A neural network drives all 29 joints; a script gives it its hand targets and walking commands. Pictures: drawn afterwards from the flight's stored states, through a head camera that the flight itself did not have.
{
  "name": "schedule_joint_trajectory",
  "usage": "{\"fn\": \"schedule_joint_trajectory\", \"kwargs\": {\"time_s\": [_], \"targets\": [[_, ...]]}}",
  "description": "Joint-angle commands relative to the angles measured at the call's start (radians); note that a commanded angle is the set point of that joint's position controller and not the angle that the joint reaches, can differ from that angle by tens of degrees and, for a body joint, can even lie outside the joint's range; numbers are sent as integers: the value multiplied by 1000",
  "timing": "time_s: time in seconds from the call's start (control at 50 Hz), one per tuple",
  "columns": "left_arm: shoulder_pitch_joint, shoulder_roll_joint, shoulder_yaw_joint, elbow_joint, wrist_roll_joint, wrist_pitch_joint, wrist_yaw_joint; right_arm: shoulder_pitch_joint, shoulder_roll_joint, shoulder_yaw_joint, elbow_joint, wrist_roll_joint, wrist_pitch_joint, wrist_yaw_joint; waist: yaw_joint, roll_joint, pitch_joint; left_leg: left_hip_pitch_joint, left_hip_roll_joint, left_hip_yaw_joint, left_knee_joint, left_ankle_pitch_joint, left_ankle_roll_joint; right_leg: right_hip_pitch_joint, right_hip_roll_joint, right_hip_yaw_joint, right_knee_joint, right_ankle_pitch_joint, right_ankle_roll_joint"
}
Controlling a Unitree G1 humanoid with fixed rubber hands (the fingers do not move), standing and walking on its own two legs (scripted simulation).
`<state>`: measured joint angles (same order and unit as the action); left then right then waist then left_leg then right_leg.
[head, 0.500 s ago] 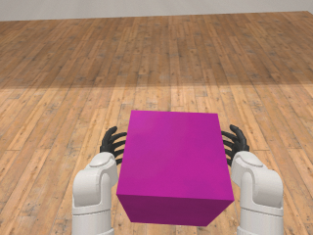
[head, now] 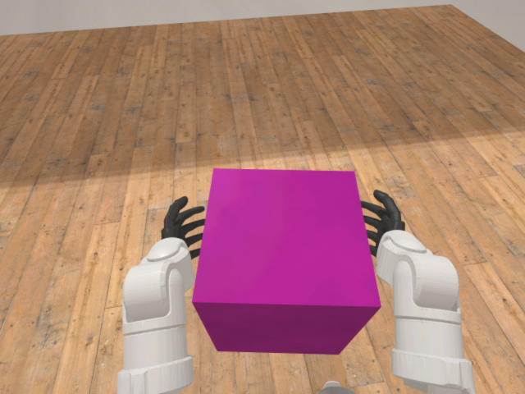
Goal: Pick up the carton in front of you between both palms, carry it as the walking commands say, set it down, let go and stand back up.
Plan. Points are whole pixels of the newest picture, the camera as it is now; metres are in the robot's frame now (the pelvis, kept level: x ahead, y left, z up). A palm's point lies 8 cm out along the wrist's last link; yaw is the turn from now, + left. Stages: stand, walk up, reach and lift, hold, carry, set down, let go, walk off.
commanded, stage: carry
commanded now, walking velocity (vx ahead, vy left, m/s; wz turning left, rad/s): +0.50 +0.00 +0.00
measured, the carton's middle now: (280, 268) +0.33 -0.02 +0.01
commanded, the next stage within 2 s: none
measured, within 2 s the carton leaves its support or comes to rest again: neither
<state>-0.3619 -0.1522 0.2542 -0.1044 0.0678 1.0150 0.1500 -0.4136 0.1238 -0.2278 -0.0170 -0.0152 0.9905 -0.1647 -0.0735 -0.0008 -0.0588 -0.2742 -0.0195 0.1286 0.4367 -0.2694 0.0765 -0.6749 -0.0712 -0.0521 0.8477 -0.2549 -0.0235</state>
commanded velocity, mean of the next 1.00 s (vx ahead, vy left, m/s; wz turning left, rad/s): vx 0.50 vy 0.00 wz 0.00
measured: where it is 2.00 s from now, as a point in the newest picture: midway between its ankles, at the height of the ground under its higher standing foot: (268, 230)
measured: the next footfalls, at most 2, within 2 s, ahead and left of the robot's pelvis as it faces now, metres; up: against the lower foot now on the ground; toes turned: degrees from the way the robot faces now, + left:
right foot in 0.14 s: +0.24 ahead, -0.12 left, +0.00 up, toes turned -7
left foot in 0.60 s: +0.56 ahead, +0.08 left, +0.00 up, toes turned +11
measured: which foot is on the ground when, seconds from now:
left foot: down 0.00-0.14, up 0.16-0.58, down 0.60-1.00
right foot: up 0.00-0.12, down 0.14-0.62, up 0.64-1.00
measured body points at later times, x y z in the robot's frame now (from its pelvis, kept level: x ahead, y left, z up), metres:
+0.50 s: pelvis +0.32 -0.03 +0.01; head +0.32 -0.05 +0.46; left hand +0.59 +0.12 +0.10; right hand +0.60 -0.18 +0.09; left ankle +0.44 +0.10 -0.70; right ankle +0.20 -0.12 -0.74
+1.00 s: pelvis +0.63 -0.01 +0.01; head +0.59 +0.00 +0.45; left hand +0.87 +0.14 +0.10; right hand +0.87 -0.17 +0.11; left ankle +0.52 +0.07 -0.74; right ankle +0.78 -0.16 -0.70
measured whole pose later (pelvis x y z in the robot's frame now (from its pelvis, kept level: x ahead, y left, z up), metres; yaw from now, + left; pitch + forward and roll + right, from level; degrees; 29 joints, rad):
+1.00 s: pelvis +0.63 -0.01 +0.01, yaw -1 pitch +3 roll -1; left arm 0.07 -0.13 0.03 -0.57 0.07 1.20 0.13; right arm 0.03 0.13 -0.03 -0.52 -0.05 1.18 -0.12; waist -0.02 -0.01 -0.16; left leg 0.02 0.02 0.19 0.19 -0.27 0.02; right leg -0.60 -0.12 -0.13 0.61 -0.04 0.02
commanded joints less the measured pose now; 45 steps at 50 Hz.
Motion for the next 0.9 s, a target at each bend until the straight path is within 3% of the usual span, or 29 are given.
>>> {"fn": "schedule_joint_trajectory", "kwargs": {"time_s": [0.0, 0.06, 0.1, 0.12, 0.14, 0.16, 0.18, 0.22, 0.24, 0.28, 0.38, 0.5, 0.54, 0.56, 0.58, 0.6, 0.62, 0.64, 0.66, 0.68, 0.7, 0.74, 0.78, 0.88], "targets": [[-521, -724, -621, -34, -132, -34, -8, -537, 819, 682, -104, 225, -14, 64, 16, 124, -313, 300, 243, -190, -132, 409, 95, 67, 36, -62, -179, 100, 6], [-527, -698, -647, -83, -166, -32, -10, -498, 771, 669, -130, 204, -11, 52, 15, 147, -298, 326, 219, -126, -71, 487, 63, 171, 75, -114, -325, 133, -6], [-498, -663, -646, -93, -176, -23, -7, -453, 729, 657, -143, 186, 2, 39, 45, 103, -355, 256, 184, -34, 138, 631, 14, 445, 108, -163, -446, 190, -28], [-453, -642, -637, -86, -173, -15, -4, -438, 701, 653, -152, 180, 12, 32, 81, 75, -412, 111, 168, -11, 292, 511, -31, 663, 28, -62, -437, 178, -63], [-421, -601, -617, -90, -163, -3, 2, -424, 686, 654, -162, 180, 26, 26, 94, -103, -477, -108, 102, 12, 534, 190, -75, 859, -218, 301, -451, 194, -122], [-426, -587, -620, -100, -170, 5, 8, -399, 682, 648, -174, 181, 37, 22, 94, -291, -471, -427, -19, -54, 714, -235, -92, 1042, -354, 590, -502, 271, -244], [-406, -607, -628, -126, -187, 14, 6, -419, 686, 651, -204, 191, 46, 19, 100, -233, -448, -499, 36, -120, 814, -250, -68, 1019, -344, 561, -503, 279, -251], [-428, -663, -666, -197, -223, 27, -12, -403, 733, 654, -229, 193, 57, 24, 95, -56, -374, -498, 89, -130, 754, -156, -58, 906, -293, 395, -521, 378, -191], [-437, -694, -693, -233, -242, 31, -26, -374, 755, 658, -240, 188, 61, 32, 93, -43, -347, -462, 113, -131, 676, -111, -66, 848, -272, 325, -552, 382, -156], [-399, -737, -735, -285, -268, 39, -55, -299, 793, 687, -271, 176, 68, 49, 88, -96, -337, -401, 104, -95, 558, -59, -88, 810, -234, 227, -592, 412, -123], [-189, -771, -769, -348, -294, 84, -102, -115, 839, 752, -387, 173, 105, 72, 86, -138, -262, -387, 77, -11, 291, 91, -115, 825, -161, 67, -623, 507, -101], [-27, -755, -772, -408, -268, 138, -128, -13, 834, 800, -489, 212, 164, 112, 98, -169, -151, -273, 44, 76, 50, 235, -78, 805, -145, -30, -610, 662, -70], [8, -761, -784, -435, -266, 151, -135, 29, 836, 802, -510, 220, 176, 126, 88, -168, -176, -109, 14, 119, -5, 244, -62, 777, -137, -79, -485, 780, -43], [14, -757, -793, -451, -266, 157, -138, 54, 831, 797, -511, 218, 181, 132, 72, -140, -221, 57, -21, 155, -31, 204, -58, 714, -103, -126, -350, 767, -23], [1, -740, -800, -462, -267, 161, -138, 60, 815, 788, -513, 214, 186, 137, 57, -90, -275, 272, 46, 77, -11, 141, -50, 556, -82, -128, -188, 581, -2], [-10, -728, -812, -489, -277, 171, -137, 60, 786, 780, -513, 211, 188, 140, 51, 121, -356, 485, 327, -360, -66, -31, 65, 287, -9, -105, 113, 279, 40], [-21, -719, -825, -514, -287, 177, -141, 69, 798, 788, -500, 227, 187, 144, 45, 311, -362, 564, 457, -680, -212, 20, 163, 59, 111, -48, 331, -186, 46], [-37, -748, -848, -513, -297, 176, -145, 64, 819, 791, -522, 234, 187, 152, 51, 225, -327, 508, 456, -603, -208, 102, 167, 8, 40, 50, 446, -213, 17], [-38, -775, -850, -502, -297, 172, -152, 61, 850, 799, -523, 241, 183, 160, 50, 147, -311, 434, 414, -507, -197, 164, 149, 10, -3, 59, 454, -179, -1], [-31, -806, -849, -485, -292, 165, -157, 41, 872, 810, -532, 246, 177, 167, 55, 58, -269, 338, 391, -406, -214, 168, 106, 33, -46, 66, 391, -113, -3], [-18, -825, -848, -465, -284, 157, -160, 26, 882, 818, -532, 247, 172, 173, 60, 39, -252, 261, 364, -333, -249, 118, 71, 71, -67, 66, 311, -64, 2], [19, -829, -845, -439, -262, 146, -159, 40, 877, 827, -524, 250, 165, 181, 62, 83, -234, 197, 321, -230, -293, 30, 42, 117, -55, 23, 202, -1, 11], [48, -816, -840, -430, -242, 140, -151, 63, 850, 827, -518, 251, 163, 187, 61, 110, -200, 179, 304, -170, -336, -7, 44, 107, -53, -11, 86, 41, 30], [42, -756, -839, -483, -241, 152, -125, 83, 766, 813, -559, 247, 173, 172, 57, 119, -107, 229, 276, -88, -364, 77, 44, 40, -47, -74, -166, 185, 60]]}}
